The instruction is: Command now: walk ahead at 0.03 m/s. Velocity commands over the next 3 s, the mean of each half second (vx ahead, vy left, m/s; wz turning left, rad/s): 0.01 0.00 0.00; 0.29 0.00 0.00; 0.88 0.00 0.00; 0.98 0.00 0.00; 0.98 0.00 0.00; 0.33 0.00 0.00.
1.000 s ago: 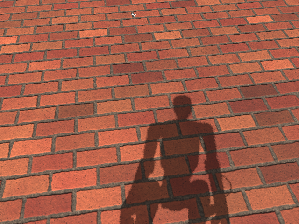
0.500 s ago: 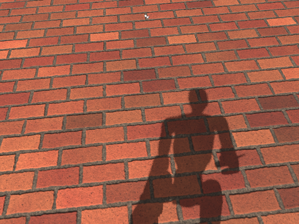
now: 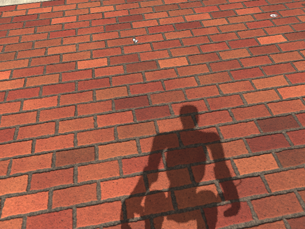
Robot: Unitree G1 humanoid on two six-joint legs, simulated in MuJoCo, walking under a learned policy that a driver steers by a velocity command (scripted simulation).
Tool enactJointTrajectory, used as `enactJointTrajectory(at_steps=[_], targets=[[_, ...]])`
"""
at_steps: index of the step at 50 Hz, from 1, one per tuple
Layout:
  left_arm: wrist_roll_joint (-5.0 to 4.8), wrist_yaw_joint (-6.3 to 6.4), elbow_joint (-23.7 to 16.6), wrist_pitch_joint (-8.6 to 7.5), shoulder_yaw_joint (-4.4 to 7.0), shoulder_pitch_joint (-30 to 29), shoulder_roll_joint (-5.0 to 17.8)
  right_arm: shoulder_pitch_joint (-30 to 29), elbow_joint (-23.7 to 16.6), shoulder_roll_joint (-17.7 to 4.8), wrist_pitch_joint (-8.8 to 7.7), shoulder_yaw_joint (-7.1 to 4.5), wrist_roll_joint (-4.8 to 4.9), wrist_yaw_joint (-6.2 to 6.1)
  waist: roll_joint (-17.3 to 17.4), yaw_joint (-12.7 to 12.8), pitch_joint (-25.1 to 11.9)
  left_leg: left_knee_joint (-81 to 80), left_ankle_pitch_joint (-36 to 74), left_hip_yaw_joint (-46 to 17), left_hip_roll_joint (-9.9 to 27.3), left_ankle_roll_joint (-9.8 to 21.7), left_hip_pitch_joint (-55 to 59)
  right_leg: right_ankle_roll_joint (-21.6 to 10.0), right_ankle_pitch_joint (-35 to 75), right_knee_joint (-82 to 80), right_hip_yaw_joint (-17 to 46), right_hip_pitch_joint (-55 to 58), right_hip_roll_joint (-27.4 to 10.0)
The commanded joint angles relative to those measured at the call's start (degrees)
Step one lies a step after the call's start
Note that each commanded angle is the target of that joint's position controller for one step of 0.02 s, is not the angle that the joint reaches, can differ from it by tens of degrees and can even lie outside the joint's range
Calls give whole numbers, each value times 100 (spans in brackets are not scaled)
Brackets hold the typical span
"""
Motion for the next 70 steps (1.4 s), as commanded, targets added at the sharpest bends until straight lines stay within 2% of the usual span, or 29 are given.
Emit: enactJointTrajectory(at_steps=[1, 4, 8, 19, 34, 35, 36, 37, 38, 39, 41, 43, 45, 46, 47, 48, 49, 50, 51, 52, 54, 57, 63, 65, 66, 67, 68, 69, 70], targets=[[-20, 4, 69, -158, 126, 365, 583, 60, -215, -488, -26, -131, -39, -93, -981, -103, 494, -448, -1159, -574, 469, -70, 620, -375, -1658, -1603, 393, -957, -249], [-85, -1, 54, -311, 150, 217, 524, 284, -33, -416, -6, -125, -123, -90, -607, -177, 351, -340, -807, -548, 485, 12, 865, -230, -1207, -1503, 328, -832, -189], [-94, 8, 160, -313, 139, 576, 432, 145, 21, -413, -21, -116, -52, -66, -102, 17, 346, -516, -997, -671, 563, 120, 447, -220, -444, -1146, 111, -258, -40], [-108, -32, 275, -276, 98, 804, 360, 271, 236, -382, 13, -91, 1, -44, -86, 8, 74, -81, 629, -622, 566, 176, 944, -178, 688, -923, -16, 74, 22], [-103, 14, 374, -203, 115, 771, 274, 39, 384, -354, 78, -139, 11, -65, -122, 3, 230, -138, 563, -678, 575, 167, 990, -126, 568, -989, -84, 185, 59], [-136, 20, 468, -190, 134, 972, 271, 286, 510, -397, 91, -173, 41, -69, -90, -3, -39, -143, -1098, -586, 450, 238, 1076, -222, -613, -859, -252, 260, 204], [-184, 22, 424, -192, 175, 963, 373, 467, 559, -557, 90, -248, 120, -61, -57, -59, 173, -232, -2978, -727, 482, 343, 844, -385, -1864, -682, -224, -48, 216], [-227, 19, 289, -251, 194, 829, 429, 626, 552, -687, 24, -298, 179, -45, 137, -137, 545, -529, -4168, -1287, 834, 520, 653, -533, -2649, -447, -89, -635, 112], [-273, 3, 120, -370, 173, 593, 348, 786, 517, -799, -94, -336, 223, -20, 424, -230, 790, -1007, -4636, -2112, 1356, 769, 694, -599, -2469, -101, -69, -1119, 19], [-305, -40, -37, -508, 134, 313, 176, 829, 474, -907, -211, -380, 220, 2, 764, -240, 830, -1568, -4441, -2969, 1887, 1004, 804, -582, -1428, 314, -282, -1239, 59], [-240, -143, -137, -639, 203, 115, 313, 557, 302, -936, -369, -426, 110, 11, 689, -95, 518, -2080, -3773, -3672, 2378, 1185, 476, -710, -714, 1202, -122, -869, -96], [-258, -173, -194, -707, 225, 284, 328, -136, -101, -801, -456, -367, 144, 54, 530, 241, 301, -2142, -2971, -3074, 2213, 901, 152, -818, -958, 1251, -27, -556, -267], [-262, -134, 28, -746, 253, 793, 270, -601, -318, -843, -393, -365, 262, 57, 585, 607, 179, -1872, -2319, -1636, 1392, 441, -357, -774, -379, -265, -612, 659, 29], [112, -313, 228, -637, 235, 1550, 138, -426, -129, -866, -205, -453, -178, 124, 95, 860, 106, -1127, -2825, -967, 937, 469, -773, -567, -132, -1061, -1257, 1692, 631], [145, -320, 469, -587, 289, 2203, 192, -725, -260, -751, -146, -453, -289, 118, -371, 1136, 304, -51, -2607, -512, 572, 358, -1838, -520, -55, -1215, -1039, 2725, 424], [237, -272, 482, -613, 331, 2645, 476, -1058, -519, -148, -167, -288, -254, 145, -1702, 1289, 229, 2023, -2241, 20, 135, 201, -3067, -693, -1563, -1921, 1093, 3328, -1022], [238, -218, 228, -584, 304, 2112, 677, -1182, -775, 67, -212, -207, -274, 200, -1354, 846, 523, 2848, -1617, -387, 207, 195, -3767, -1024, -2807, -2579, 2931, 2700, -1997], [232, -173, 130, -532, 418, 1761, 1049, -1106, -944, -40, -240, -209, -293, 289, -1315, 614, 693, 3187, -1108, -653, 670, 189, -3925, -1518, -3502, -2866, 3657, 2087, -2454], [148, -201, -68, -577, 409, 1227, 959, -1187, -916, -339, -269, -268, -270, 377, -696, 374, 735, 3370, -590, -682, 902, 74, -3869, -1423, -3017, -2821, 3178, 2018, -2188], [74, -242, -169, -631, 414, 1031, 965, -1084, -871, -460, -286, -309, -295, 432, -461, 289, 558, 3264, -380, -601, 927, -63, -3584, -1258, -2424, -2846, 2549, 1942, -1848], [41, -252, -176, -731, 374, 1114, 811, -983, -816, -480, -219, -336, -320, 528, -501, 235, 479, 3096, -62, -337, 909, -240, -3083, -1092, -1502, -3015, 1655, 1731, -1404], [21, -284, -56, -789, 358, 1435, 703, -1386, -1008, -283, -112, -279, -266, 557, -610, 302, 749, 2553, 348, -99, 860, -293, -2903, -1062, -684, -3180, 979, 1600, -1135], [19, -315, 1, -829, 398, 1591, 894, -2234, -1456, -345, -106, -242, -209, 574, -756, 444, 1053, 1117, 459, 306, 787, 90, -1943, -1025, 1061, -3398, 157, 1911, -1303], [18, -308, 48, -781, 408, 1527, 1015, -1973, -1466, -431, -109, -275, -250, 517, -872, 241, 877, 847, -100, 550, 501, 349, -1223, -952, 3343, -2693, -214, 2130, -1311], [34, -302, 78, -756, 425, 1516, 1139, -1451, -1362, -536, -122, -330, -257, 455, -974, -13, 509, 879, -359, 686, 225, 456, -500, -923, 5017, -1871, -351, 2188, -1323], [45, -279, 76, -710, 452, 1383, 1269, -271, -1037, -710, -152, -421, -258, 376, -968, -564, -84, 802, -477, 779, -45, 548, 830, -852, 5889, -556, -550, 1877, -1227], [52, -259, 3, -680, 447, 1182, 1286, 1100, -594, -1005, -205, -559, -305, 292, -749, -1179, -788, 798, -651, 454, 169, 629, 2684, -772, 5102, 1161, -633, 740, -925], [-100, -352, -258, -675, 287, 1412, 566, 1850, -481, -1699, -277, -717, -471, 221, 773, -1138, -1685, 213, -3359, -1997, 1875, 919, 4488, -617, 1677, 3598, -559, -1355, -231], [-192, -403, -426, -835, 285, 1301, 486, 1957, -403, -1811, -296, -719, -370, 289, 1503, -951, -2216, -1407, -5217, -4872, 2611, 981, 4418, -748, -1032, 4767, 440, -2228, 514]])
Next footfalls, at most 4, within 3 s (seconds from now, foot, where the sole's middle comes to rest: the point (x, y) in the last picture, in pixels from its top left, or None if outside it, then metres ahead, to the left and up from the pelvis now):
1.36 left None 0.48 0.11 -0.77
1.84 right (170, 150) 0.94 -0.04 -0.77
2.32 left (139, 92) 1.39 0.14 -0.77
2.72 right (160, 53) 1.80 0.00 -0.77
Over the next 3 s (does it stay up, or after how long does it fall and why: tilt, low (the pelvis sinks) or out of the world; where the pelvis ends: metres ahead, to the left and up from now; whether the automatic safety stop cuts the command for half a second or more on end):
stays up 1.66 0.07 0.00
